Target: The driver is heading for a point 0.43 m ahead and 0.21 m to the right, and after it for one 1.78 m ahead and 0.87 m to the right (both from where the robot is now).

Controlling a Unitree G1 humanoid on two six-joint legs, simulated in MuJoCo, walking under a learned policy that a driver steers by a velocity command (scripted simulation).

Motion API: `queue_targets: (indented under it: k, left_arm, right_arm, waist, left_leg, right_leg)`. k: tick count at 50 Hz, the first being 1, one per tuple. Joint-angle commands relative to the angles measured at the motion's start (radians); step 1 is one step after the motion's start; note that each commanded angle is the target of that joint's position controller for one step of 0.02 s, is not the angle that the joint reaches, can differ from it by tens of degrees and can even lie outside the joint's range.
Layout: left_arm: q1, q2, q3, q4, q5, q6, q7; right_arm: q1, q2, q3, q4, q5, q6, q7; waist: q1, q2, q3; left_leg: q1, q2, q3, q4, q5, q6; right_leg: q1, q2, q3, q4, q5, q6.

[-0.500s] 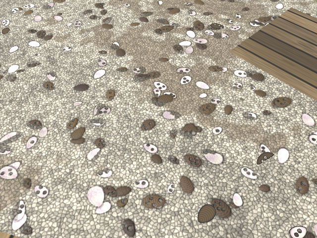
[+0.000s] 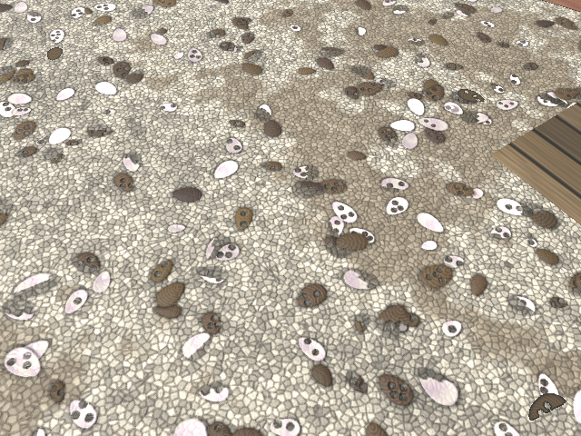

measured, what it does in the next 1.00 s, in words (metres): steps on the spot, turning right: right foot, then left foot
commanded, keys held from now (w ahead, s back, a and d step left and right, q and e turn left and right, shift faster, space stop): e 1.00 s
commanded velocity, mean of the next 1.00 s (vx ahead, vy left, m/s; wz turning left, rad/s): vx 0.06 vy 0.00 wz -0.49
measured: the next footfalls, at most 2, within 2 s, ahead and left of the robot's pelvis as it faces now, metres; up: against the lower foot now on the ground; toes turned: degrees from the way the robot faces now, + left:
right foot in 0.44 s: +0.08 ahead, -0.12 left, +0.00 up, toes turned -17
left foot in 0.92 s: +0.14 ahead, +0.07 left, +0.00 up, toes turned -35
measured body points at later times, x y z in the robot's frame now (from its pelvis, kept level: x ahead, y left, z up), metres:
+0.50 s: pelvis +0.05 -0.02 +0.00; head +0.07 -0.05 +0.45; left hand +0.24 +0.20 -0.11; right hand +0.06 -0.31 -0.14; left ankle +0.07 +0.08 -0.70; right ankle +0.05 -0.10 -0.73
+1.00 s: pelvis +0.06 +0.01 +0.01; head +0.10 +0.01 +0.45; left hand +0.30 +0.19 -0.12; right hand +0.02 -0.29 -0.09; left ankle +0.11 +0.09 -0.73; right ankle +0.02 -0.09 -0.70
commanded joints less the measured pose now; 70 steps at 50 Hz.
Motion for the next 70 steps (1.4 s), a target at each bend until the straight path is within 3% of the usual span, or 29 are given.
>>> queue_targets:
  k: [1, 3, 5, 10, 17, 20, 21, 22, 23, 24, 26, 29, 32, 39, 43, 45, 46, 47, 48, 49, 50, 51, 54, 58, 65, 67, 68, 69, 70]
  left_arm:
    - [0.026, 0.095, 0.028, -0.042, 0.014, 0.013, 0.007]
    - [0.050, 0.081, 0.035, -0.033, 0.031, 0.044, -0.006]
    - [0.051, 0.066, 0.039, -0.040, 0.030, 0.062, -0.012]
    - [-0.082, 0.055, 0.041, -0.099, 0.038, 0.092, -0.020]
    - [-0.193, 0.071, 0.039, -0.174, 0.036, 0.107, -0.036]
    - [-0.182, 0.069, 0.041, -0.195, 0.030, 0.095, -0.037]
    - [-0.157, 0.080, 0.043, -0.191, 0.031, 0.082, -0.034]
    - [-0.120, 0.156, 0.061, -0.185, 0.041, 0.066, -0.022]
    - [-0.099, 0.300, 0.096, -0.201, 0.034, 0.062, -0.015]
    - [-0.008, 0.280, 0.104, -0.168, 0.024, 0.068, -0.007]
    - [-0.133, 0.198, 0.079, -0.185, 0.018, 0.083, 0.004]
    - [-0.212, 0.156, 0.065, -0.218, 0.009, 0.084, 0.001]
    - [-0.164, 0.191, 0.076, -0.207, 0.012, 0.075, -0.005]
    - [-0.146, 0.225, 0.090, -0.211, 0.028, 0.084, -0.011]
    - [-0.186, 0.230, 0.094, -0.216, 0.028, 0.091, -0.020]
    - [-0.234, 0.222, 0.093, -0.222, 0.017, 0.095, -0.022]
    - [-0.241, 0.196, 0.085, -0.229, 0.008, 0.094, -0.018]
    - [-0.177, 0.115, 0.067, -0.233, 0.008, 0.089, -0.016]
    - [-0.179, 0.160, 0.079, -0.235, 0.022, 0.090, -0.005]
    - [-0.183, 0.217, 0.093, -0.222, 0.044, 0.093, -0.005]
    - [-0.162, 0.212, 0.099, -0.200, 0.040, 0.097, -0.014]
    - [-0.134, 0.202, 0.098, -0.182, 0.035, 0.105, -0.023]
    - [-0.143, 0.181, 0.088, -0.180, 0.025, 0.117, -0.048]
    - [-0.219, 0.147, 0.069, -0.208, 0.022, 0.124, -0.050]
    - [-0.193, 0.117, 0.037, -0.196, 0.008, 0.113, -0.030]
    - [-0.159, 0.137, 0.032, -0.178, 0.031, 0.090, -0.019]
    - [-0.128, 0.190, 0.031, -0.184, 0.048, 0.074, -0.012]
    - [-0.108, 0.282, 0.059, -0.158, 0.032, 0.074, -0.007]
    - [-0.084, 0.248, 0.056, -0.145, 0.035, 0.071, -0.012]
  right_arm:
    - [0.168, -0.083, -0.026, 0.017, 0.016, -0.003, -0.018]
    - [0.145, -0.088, -0.025, 0.019, 0.014, -0.005, -0.026]
    - [0.139, -0.114, -0.035, 0.021, 0.017, -0.011, -0.030]
    - [0.149, -0.114, -0.040, 0.035, 0.009, 0.010, -0.046]
    - [0.191, -0.169, -0.069, 0.046, -0.003, 0.051, -0.037]
    - [0.179, -0.195, -0.084, 0.047, 0.003, 0.070, -0.038]
    - [0.198, -0.194, -0.088, 0.056, 0.000, 0.077, -0.039]
    - [0.238, -0.154, -0.082, 0.053, -0.006, 0.084, -0.034]
    - [0.190, -0.079, -0.061, -0.017, 0.010, 0.091, -0.037]
    - [0.123, -0.121, -0.065, -0.020, -0.002, 0.107, -0.045]
    - [0.132, -0.115, -0.068, -0.009, 0.019, 0.106, -0.037]
    - [0.154, -0.142, -0.079, 0.002, -0.007, 0.102, -0.029]
    - [0.137, -0.117, -0.072, -0.015, 0.005, 0.111, -0.030]
    - [0.076, -0.121, -0.064, -0.060, 0.015, 0.109, -0.040]
    - [0.112, -0.128, -0.061, -0.071, 0.027, 0.094, -0.047]
    - [0.185, -0.122, -0.058, -0.057, 0.028, 0.082, -0.055]
    - [0.216, -0.155, -0.066, -0.052, 0.019, 0.074, -0.063]
    - [0.202, -0.239, -0.079, -0.067, 0.003, 0.072, -0.072]
    - [0.119, -0.304, -0.093, -0.093, -0.005, 0.080, -0.063]
    - [0.117, -0.238, -0.079, -0.102, -0.004, 0.081, -0.056]
    - [0.068, -0.178, -0.061, -0.110, 0.006, 0.079, -0.051]
    - [0.030, -0.156, -0.054, -0.122, 0.005, 0.080, -0.049]
    - [0.065, -0.159, -0.055, -0.120, 0.002, 0.078, -0.054]
    - [0.174, -0.186, -0.069, -0.078, 0.004, 0.072, -0.049]
    - [0.142, -0.222, -0.078, -0.044, 0.005, 0.083, -0.015]
    - [0.160, -0.202, -0.072, -0.026, 0.015, 0.089, -0.013]
    - [0.191, -0.114, -0.048, -0.050, 0.003, 0.089, -0.005]
    - [0.133, -0.103, -0.039, -0.076, 0.006, 0.101, -0.017]
    - [0.110, -0.173, -0.056, -0.069, -0.004, 0.110, -0.016]
  waist:
    - [-0.066, 0.094, -0.124]
    - [-0.028, 0.111, -0.116]
    - [-0.005, 0.100, -0.140]
    - [-0.024, 0.131, -0.096]
    - [-0.073, 0.131, -0.089]
    - [-0.059, 0.113, -0.088]
    - [-0.045, 0.065, -0.096]
    - [-0.048, -0.121, -0.108]
    - [-0.036, -0.339, -0.071]
    - [0.025, -0.178, -0.099]
    - [-0.048, -0.086, -0.054]
    - [-0.072, -0.078, -0.106]
    - [-0.055, -0.061, -0.115]
    - [-0.021, -0.101, -0.104]
    - [-0.040, -0.117, -0.118]
    - [-0.090, -0.106, -0.116]
    - [-0.102, -0.057, -0.115]
    - [-0.058, 0.153, -0.127]
    - [-0.053, 0.265, -0.067]
    - [-0.046, 0.151, -0.055]
    - [-0.016, 0.106, -0.041]
    - [0.001, 0.106, -0.037]
    - [-0.032, 0.153, -0.057]
    - [-0.092, 0.161, -0.073]
    - [-0.068, 0.204, -0.099]
    - [-0.039, 0.119, -0.106]
    - [-0.052, -0.112, -0.172]
    - [-0.019, -0.265, -0.110]
    - [0.003, -0.179, -0.052]
  left_leg:
    - [0.358, 0.323, -0.239, -0.181, 0.782, 0.144]
    - [0.247, 0.286, -0.149, -0.220, 0.782, 0.117]
    - [0.219, 0.286, -0.096, -0.237, 0.762, 0.136]
    - [0.186, 0.274, -0.008, -0.267, 0.475, 0.135]
    - [0.222, 0.338, -0.006, -0.205, 0.258, 0.143]
    - [0.226, 0.341, 0.009, -0.110, 0.193, 0.096]
    - [0.195, 0.315, 0.040, -0.036, 0.116, 0.043]
    - [0.105, 0.229, 0.115, 0.168, -0.044, -0.027]
    - [-0.176, 0.016, 0.129, 0.360, -0.467, -0.103]
    - [-0.197, 0.022, -0.026, 0.531, -0.505, -0.109]
    - [-0.198, 0.047, -0.092, 0.559, -0.336, -0.106]
    - [-0.164, 0.025, -0.087, 0.551, -0.233, -0.110]
    - [-0.164, 0.020, -0.098, 0.475, -0.230, -0.122]
    - [-0.079, -0.012, -0.118, 0.281, -0.251, -0.112]
    - [0.046, -0.046, -0.122, 0.135, -0.262, -0.086]
    - [0.192, -0.056, -0.116, -0.086, -0.156, -0.067]
    - [0.293, 0.016, -0.174, -0.225, -0.117, -0.050]
    - [0.377, 0.270, -0.410, -0.325, -0.174, 0.007]
    - [0.246, 0.415, -0.573, -0.345, -0.041, 0.131]
    - [0.195, 0.403, -0.514, -0.311, 0.077, 0.169]
    - [0.171, 0.336, -0.403, -0.287, 0.138, 0.149]
    - [0.178, 0.273, -0.303, -0.269, 0.184, 0.119]
    - [0.280, 0.219, -0.184, -0.229, 0.303, 0.109]
    - [0.386, 0.263, -0.189, -0.196, 0.370, 0.143]
    - [0.286, 0.255, -0.150, -0.105, 0.445, 0.125]
    - [0.164, 0.220, -0.114, -0.031, 0.297, 0.031]
    - [0.013, 0.142, -0.042, 0.126, -0.084, -0.038]
    - [-0.056, 0.027, -0.016, 0.195, -0.421, -0.053]
    - [-0.116, 0.044, -0.060, 0.317, -0.422, -0.050]
  right_leg:
    - [-0.270, -0.069, 0.057, 0.125, 0.041, 0.000]
    - [-0.180, -0.055, 0.029, 0.118, 0.110, 0.019]
    - [-0.172, -0.046, 0.012, 0.125, 0.147, 0.034]
    - [-0.222, -0.077, -0.019, -0.037, 0.239, 0.045]
    - [-0.157, -0.066, -0.081, -0.244, 0.135, 0.009]
    - [-0.070, -0.046, -0.102, -0.419, 0.153, -0.021]
    - [0.005, -0.042, -0.075, -0.541, 0.258, -0.034]
    - [0.092, -0.167, 0.122, -0.680, 0.385, -0.065]
    - [0.158, -0.423, 0.498, -0.713, 0.771, -0.225]
    - [0.162, -0.427, 0.457, -0.688, 0.829, -0.315]
    - [0.096, -0.297, 0.300, -0.691, 0.712, -0.258]
    - [0.119, -0.217, 0.240, -0.671, 0.774, -0.215]
    - [0.141, -0.213, 0.273, -0.669, 0.723, -0.218]
    - [0.083, -0.197, 0.400, -0.666, 0.531, -0.218]
    - [0.048, -0.178, 0.477, -0.639, 0.581, -0.185]
    - [-0.016, -0.131, 0.481, -0.604, 0.527, -0.127]
    - [-0.097, -0.078, 0.447, -0.553, 0.396, -0.070]
    - [-0.210, 0.040, 0.286, -0.353, 0.103, -0.009]
    - [-0.318, 0.151, 0.098, -0.162, -0.076, 0.015]
    - [-0.278, 0.074, 0.124, 0.001, -0.054, 0.022]
    - [-0.260, 0.067, 0.122, 0.071, 0.002, 0.025]
    - [-0.258, 0.063, 0.107, 0.127, 0.051, 0.037]
    - [-0.306, 0.048, 0.060, 0.149, 0.097, 0.078]
    - [-0.304, 0.034, 0.054, -0.005, 0.059, 0.094]
    - [-0.009, 0.031, -0.046, -0.447, 0.111, 0.031]
    - [0.188, -0.019, 0.026, -0.736, 0.374, 0.003]
    - [0.341, -0.263, 0.321, -0.809, 0.378, -0.037]
    - [0.190, -0.379, 0.440, -0.789, 0.334, -0.183]
    - [0.191, -0.367, 0.457, -0.828, 0.141, -0.230]
Velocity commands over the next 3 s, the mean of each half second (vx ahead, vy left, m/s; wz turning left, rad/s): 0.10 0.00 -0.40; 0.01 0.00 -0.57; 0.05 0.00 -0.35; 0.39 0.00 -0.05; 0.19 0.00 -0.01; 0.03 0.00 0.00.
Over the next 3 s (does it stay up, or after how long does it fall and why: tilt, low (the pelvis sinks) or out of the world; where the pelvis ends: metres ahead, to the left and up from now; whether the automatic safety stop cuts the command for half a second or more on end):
stays up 0.38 -0.21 0.01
